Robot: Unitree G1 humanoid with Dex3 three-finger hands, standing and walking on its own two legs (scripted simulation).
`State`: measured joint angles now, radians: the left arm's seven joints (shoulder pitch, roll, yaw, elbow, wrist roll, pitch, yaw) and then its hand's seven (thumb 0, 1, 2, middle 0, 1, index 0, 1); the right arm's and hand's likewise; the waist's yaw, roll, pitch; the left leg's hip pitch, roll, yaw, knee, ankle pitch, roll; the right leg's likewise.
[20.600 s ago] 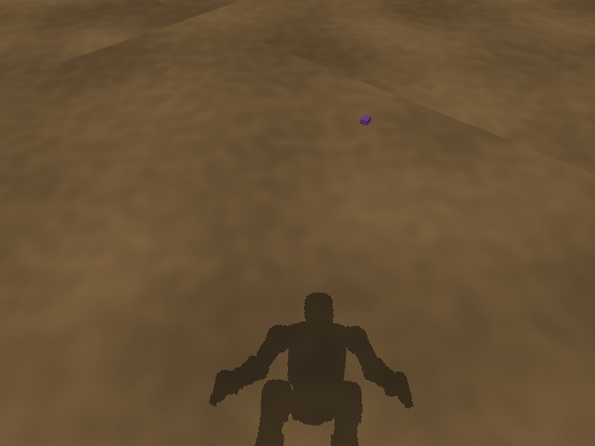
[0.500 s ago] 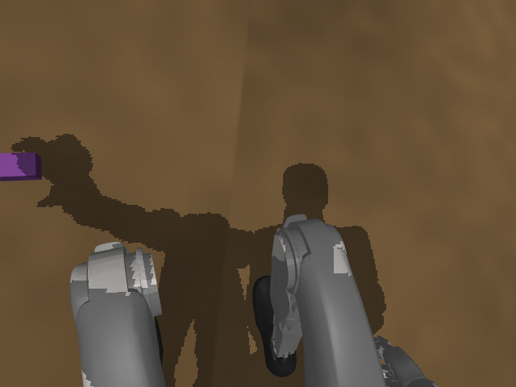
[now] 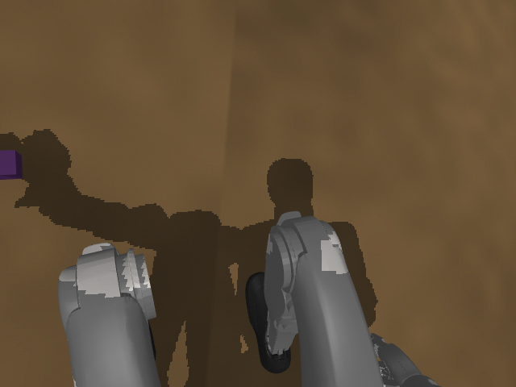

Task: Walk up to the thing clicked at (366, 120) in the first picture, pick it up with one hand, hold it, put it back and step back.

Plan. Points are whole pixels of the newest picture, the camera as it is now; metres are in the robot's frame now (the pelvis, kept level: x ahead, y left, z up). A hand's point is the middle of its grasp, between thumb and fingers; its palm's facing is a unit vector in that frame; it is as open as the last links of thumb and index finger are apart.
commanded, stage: rise first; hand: left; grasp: from above
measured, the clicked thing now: out of the picture +0.47 +0.36 -0.29
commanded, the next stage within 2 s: none
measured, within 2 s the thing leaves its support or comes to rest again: neither
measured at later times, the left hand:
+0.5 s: hand out of the picture +0.41 +0.40 -0.17, palm faces -0.44 -0.12 -0.89, open 12.3 cm
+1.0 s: hand out of the picture +0.41 +0.39 -0.16, palm faces -0.44 -0.10 -0.89, open 12.3 cm
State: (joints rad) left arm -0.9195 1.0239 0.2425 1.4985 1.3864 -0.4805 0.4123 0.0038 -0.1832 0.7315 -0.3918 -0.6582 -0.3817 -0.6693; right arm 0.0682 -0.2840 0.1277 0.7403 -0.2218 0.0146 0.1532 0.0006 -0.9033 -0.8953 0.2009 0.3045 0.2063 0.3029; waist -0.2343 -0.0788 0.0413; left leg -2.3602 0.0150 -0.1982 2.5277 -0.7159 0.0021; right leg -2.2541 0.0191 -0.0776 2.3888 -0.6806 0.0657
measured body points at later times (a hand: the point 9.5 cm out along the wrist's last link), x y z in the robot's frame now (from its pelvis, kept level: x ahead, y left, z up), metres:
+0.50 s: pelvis +0.00 +0.00 +0.00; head +0.23 +0.13 +0.37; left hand +0.43 +0.40 -0.12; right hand +0.09 -0.27 -0.08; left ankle +0.06 +0.12 -0.27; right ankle +0.11 -0.14 -0.27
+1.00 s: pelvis +0.00 +0.00 +0.00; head +0.23 +0.12 +0.37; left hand +0.43 +0.39 -0.11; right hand +0.08 -0.27 -0.08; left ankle +0.06 +0.12 -0.27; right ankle +0.11 -0.14 -0.27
